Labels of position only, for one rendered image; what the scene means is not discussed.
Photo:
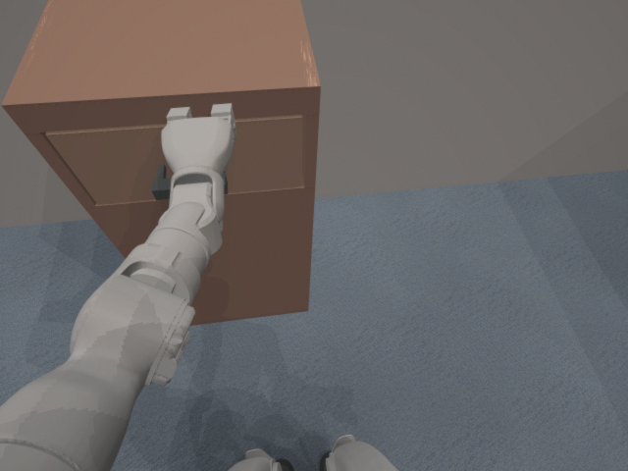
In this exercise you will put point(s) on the cabinet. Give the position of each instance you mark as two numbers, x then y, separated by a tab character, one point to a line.
96	64

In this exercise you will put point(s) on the robot right thigh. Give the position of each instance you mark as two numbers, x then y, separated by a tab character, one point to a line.
357	456

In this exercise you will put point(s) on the drawer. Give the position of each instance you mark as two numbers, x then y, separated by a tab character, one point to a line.
120	164

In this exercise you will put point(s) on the handle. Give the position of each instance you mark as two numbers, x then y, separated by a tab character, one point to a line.
161	186

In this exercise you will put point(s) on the left robot upper arm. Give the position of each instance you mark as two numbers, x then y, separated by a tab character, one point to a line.
75	417

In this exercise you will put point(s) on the robot right shin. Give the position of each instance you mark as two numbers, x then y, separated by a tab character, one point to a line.
344	440

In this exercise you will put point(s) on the left robot hand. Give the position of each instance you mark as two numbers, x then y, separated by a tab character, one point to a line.
206	142

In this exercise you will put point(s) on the left robot forearm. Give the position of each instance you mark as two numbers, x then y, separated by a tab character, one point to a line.
180	247

